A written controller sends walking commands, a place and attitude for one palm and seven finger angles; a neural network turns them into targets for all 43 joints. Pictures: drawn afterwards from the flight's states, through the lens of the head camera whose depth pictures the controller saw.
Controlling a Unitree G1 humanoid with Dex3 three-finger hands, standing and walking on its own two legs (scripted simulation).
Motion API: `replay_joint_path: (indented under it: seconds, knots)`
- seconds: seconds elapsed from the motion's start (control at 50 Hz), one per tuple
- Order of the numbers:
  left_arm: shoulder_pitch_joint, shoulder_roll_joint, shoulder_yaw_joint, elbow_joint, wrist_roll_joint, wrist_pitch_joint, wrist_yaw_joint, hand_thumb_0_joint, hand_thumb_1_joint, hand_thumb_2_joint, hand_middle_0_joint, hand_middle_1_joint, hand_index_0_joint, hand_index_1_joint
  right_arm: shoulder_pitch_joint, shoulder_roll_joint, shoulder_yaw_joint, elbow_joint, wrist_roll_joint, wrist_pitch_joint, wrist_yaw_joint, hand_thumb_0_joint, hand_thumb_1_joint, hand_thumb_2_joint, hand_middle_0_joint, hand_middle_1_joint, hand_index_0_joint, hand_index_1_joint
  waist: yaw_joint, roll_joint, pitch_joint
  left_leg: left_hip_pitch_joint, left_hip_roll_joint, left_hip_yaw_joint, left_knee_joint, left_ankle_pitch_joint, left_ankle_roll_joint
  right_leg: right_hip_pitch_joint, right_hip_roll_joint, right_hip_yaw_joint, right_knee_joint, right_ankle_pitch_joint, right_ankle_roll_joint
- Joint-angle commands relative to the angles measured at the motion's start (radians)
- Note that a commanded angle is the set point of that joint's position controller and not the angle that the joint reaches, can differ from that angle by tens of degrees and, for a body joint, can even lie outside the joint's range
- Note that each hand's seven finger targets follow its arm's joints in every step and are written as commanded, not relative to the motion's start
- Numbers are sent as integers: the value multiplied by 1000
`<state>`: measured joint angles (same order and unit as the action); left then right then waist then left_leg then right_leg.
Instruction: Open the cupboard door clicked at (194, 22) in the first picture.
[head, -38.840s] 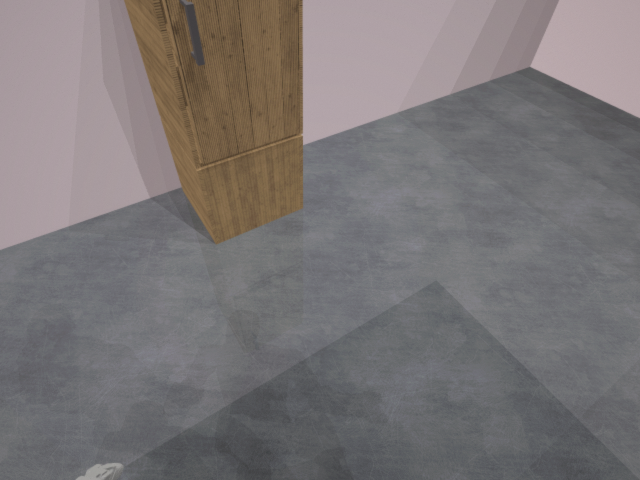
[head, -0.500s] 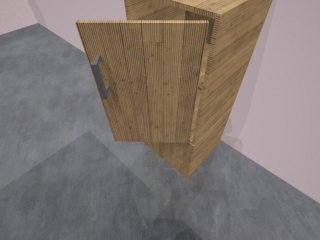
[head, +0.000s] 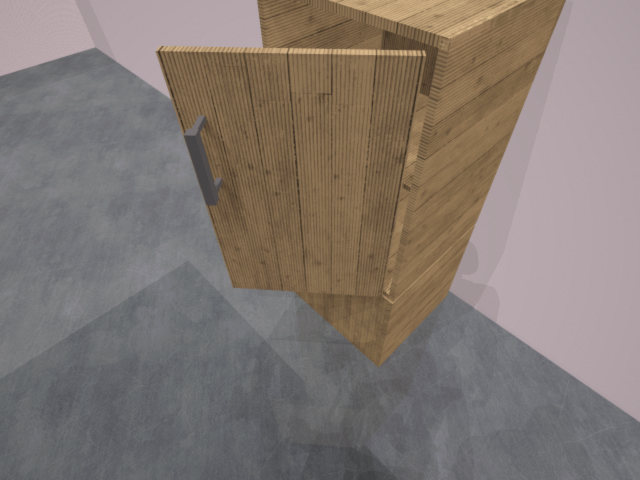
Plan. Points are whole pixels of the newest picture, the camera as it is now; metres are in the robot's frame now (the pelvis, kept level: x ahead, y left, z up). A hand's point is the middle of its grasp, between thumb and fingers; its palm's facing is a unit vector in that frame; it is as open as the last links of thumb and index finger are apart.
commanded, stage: raise the hand with hooked fingers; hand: left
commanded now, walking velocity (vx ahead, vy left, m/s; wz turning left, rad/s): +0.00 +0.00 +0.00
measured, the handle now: (206, 162) +0.58 +0.24 +0.08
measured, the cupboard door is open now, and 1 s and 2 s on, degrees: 41 41 41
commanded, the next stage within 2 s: move the hooked fingers beside the handle in 2.00 s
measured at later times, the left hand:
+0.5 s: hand (150, 467) +0.14 +0.21 -0.01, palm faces +0.02 -1.00 -0.07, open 9.7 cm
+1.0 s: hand (106, 396) +0.20 +0.26 +0.03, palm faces +0.01 -1.00 -0.07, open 12.6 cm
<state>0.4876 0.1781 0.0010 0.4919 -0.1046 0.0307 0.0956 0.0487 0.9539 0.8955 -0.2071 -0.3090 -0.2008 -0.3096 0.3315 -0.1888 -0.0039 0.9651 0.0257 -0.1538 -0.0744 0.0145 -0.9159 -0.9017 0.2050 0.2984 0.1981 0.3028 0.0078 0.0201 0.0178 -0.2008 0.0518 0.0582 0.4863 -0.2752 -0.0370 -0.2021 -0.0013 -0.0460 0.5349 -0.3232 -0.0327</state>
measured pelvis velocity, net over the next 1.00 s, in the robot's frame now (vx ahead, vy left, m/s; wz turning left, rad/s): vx -0.04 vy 0.03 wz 0.03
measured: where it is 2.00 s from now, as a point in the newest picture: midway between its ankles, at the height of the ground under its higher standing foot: outside the picture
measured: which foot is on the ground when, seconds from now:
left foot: down 0.00-1.00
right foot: down 0.00-1.00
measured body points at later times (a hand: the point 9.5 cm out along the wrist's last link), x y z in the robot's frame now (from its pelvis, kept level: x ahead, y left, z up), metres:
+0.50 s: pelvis -0.04 +0.01 -0.07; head -0.01 +0.02 +0.38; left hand +0.13 +0.26 +0.00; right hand +0.20 -0.20 -0.12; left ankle -0.01 +0.14 -0.74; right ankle -0.02 -0.09 -0.74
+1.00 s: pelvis -0.04 +0.03 -0.04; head -0.02 +0.04 +0.41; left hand +0.19 +0.32 +0.04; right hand +0.12 -0.22 -0.10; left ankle -0.01 +0.14 -0.74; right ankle -0.02 -0.09 -0.74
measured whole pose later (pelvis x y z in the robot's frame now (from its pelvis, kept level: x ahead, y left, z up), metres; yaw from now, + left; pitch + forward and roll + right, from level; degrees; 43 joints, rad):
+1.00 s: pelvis -0.04 +0.03 -0.04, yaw +2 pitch +5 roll -1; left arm 0.21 0.33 0.28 0.11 -0.31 -0.25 -0.36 0.00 -0.18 0.44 -0.28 -1.00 -0.27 -1.00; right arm 0.29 -0.29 0.02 0.59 0.04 -0.28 -0.09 0.02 -0.90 -0.90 0.21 0.30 0.20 0.30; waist -0.01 0.02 -0.06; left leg -0.58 0.04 0.02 0.88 -0.39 0.01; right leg -0.53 -0.03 -0.07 0.84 -0.41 0.01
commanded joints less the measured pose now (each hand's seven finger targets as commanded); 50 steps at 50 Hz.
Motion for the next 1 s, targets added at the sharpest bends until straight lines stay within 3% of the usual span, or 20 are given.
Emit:
replay_joint_path:
  seconds: [0.0,0.02,0.04,0.08,0.12,0.14,0.16,0.18,0.24,0.3,0.34,0.38,0.44,0.46,0.54,0.64,0.68,0.8,0.88,0.98]
  knots:
    - [-170,11,7,-544,-73,-216,-19,0,760,840,-210,-390,-210,-390,-134,-183,-61,-270,5,-198,-22,0,-900,-900,200,300,200,300,-80,-127,-44,-49,-44,-42,75,140,71,-228,-19,-33,-44,140,43]
    - [-106,-23,18,-461,-74,-272,-53,0,737,830,-212,-405,-212,-405,-133,-177,-68,-297,-10,-207,-17,0,-900,-900,200,300,200,300,-70,-225,-25,-126,-52,-46,119,94,67,-291,-15,-42,-16,70,50]
    - [1,-37,34,-383,-79,-327,-103,0,713,820,-213,-420,-213,-420,-152,-172,-76,-333,-8,-215,-1,0,-900,-900,200,300,200,300,-26,-201,-11,-188,-64,-43,155,78,55,-310,-16,-35,29,52,43]
    - [140,-34,89,-299,-103,-467,-218,0,667,800,-217,-450,-217,-450,-186,-161,-88,-388,-21,-210,29,0,-900,-900,200,300,200,300,38,-304,-61,-349,-72,-36,243,47,35,-334,-19,-12,139,54,37]
    - [161,21,158,-308,-121,-618,-347,0,620,780,-220,-480,-220,-480,-214,-165,-104,-438,-22,-198,57,0,-900,-900,200,300,200,300,56,-246,-133,-452,-81,-28,340,46,24,-328,-33,28,244,145,32]
    - [153,97,215,-295,-113,-669,-416,0,597,770,-222,-495,-222,-495,-216,-174,-112,-461,-19,-187,74,0,-900,-900,200,300,200,300,66,-145,-160,-469,-84,-28,390,72,20,-311,-46,61,294,218,18]
    - [133,137,254,-353,-122,-680,-447,0,573,760,-223,-510,-223,-510,-230,-175,-112,-502,-14,-173,77,0,-900,-900,200,300,200,300,80,-102,-225,-491,-90,-10,413,81,29,-300,-54,74,319,232,15]
    - [117,149,269,-389,-132,-658,-463,0,550,750,-225,-525,-225,-525,-245,-172,-112,-535,-7,-157,74,0,-900,-900,200,300,200,300,86,-72,-268,-492,-93,6,425,74,37,-296,-52,87,323,202,15]
    - [-28,139,260,-582,-195,-569,-454,0,480,720,-230,-570,-230,-570,-237,-164,-98,-607,2,-116,52,0,-900,-900,200,300,200,300,52,-47,-297,-480,-90,-4,446,48,48,-321,-39,106,305,129,28]
    - [-143,137,235,-778,-178,-569,-403,0,410,690,-235,-615,-235,-615,-181,-152,-87,-609,0,-104,36,0,-900,-900,200,300,200,300,-2,43,-316,-416,-61,-31,460,71,61,-390,-12,63,324,133,23]
    - [-249,132,174,-857,-168,-588,-400,0,363,670,-238,-645,-238,-645,-157,-162,-68,-599,-9,-109,26,0,-900,-900,200,300,200,300,-46,44,-290,-404,-47,-58,479,71,69,-453,8,37,350,130,17]
    - [-267,131,151,-824,-159,-585,-416,0,317,650,-242,-675,-242,-675,-145,-164,-61,-574,-6,-124,16,0,-900,-900,200,300,200,300,-68,54,-274,-403,-39,-72,480,27,69,-500,12,27,339,67,18]
    - [-253,166,168,-721,-166,-511,-454,0,247,620,-247,-720,-247,-720,-155,-179,-44,-564,5,-136,4,0,-900,-900,200,300,200,300,-56,53,-231,-436,-38,-90,449,-46,66,-497,21,19,309,-37,13]
    - [-254,174,176,-718,-172,-481,-462,0,223,610,-248,-735,-248,-735,-154,-179,-42,-569,10,-137,1,0,-900,-900,200,300,200,300,-53,40,-254,-431,-42,-88,435,-64,66,-480,14,22,289,-64,20]
    - [-194,247,305,-648,-203,-356,-448,0,130,570,-255,-795,-255,-795,-185,-172,-33,-574,18,-131,-10,0,-900,-900,200,300,200,300,6,11,-286,-419,-45,-88,368,-60,60,-378,11,19,241,-103,19]
    - [-249,248,326,-682,-223,-361,-408,0,13,520,-263,-870,-263,-870,-183,-167,-18,-573,11,-146,-11,0,-900,-900,200,300,200,300,15,8,-257,-388,-44,-91,305,-65,55,-355,13,-5,219,-120,19]
    - [-274,252,323,-655,-213,-377,-404,0,-33,500,-267,-900,-267,-900,-164,-175,-17,-560,13,-157,-10,0,-900,-900,200,300,200,300,1,11,-227,-384,-43,-88,286,-100,54,-376,10,-8,203,-153,22]
    - [-339,286,336,-608,-221,-379,-439,0,-173,440,-277,-990,-277,-990,-129,-204,-21,-545,21,-181,-14,0,-900,-900,200,300,200,300,-9,14,-215,-341,-47,-82,244,-119,56,-351,8,-5,166,-151,24]
    - [-404,330,377,-617,-230,-367,-447,0,-267,400,-283,-1050,-283,-1050,-124,-211,-20,-539,22,-189,-21,0,-900,-900,200,300,200,300,1,65,-237,-281,-46,-85,216,-69,55,-307,11,-16,163,-77,17]
    - [-448,351,403,-580,-241,-343,-465,0,-383,350,-292,-1125,-292,-1125,-119,-215,-17,-532,21,-187,-21,0,-900,-900,200,300,200,300,2,69,-245,-222,-45,-85,196,20,54,-263,18,-28,151,37,16]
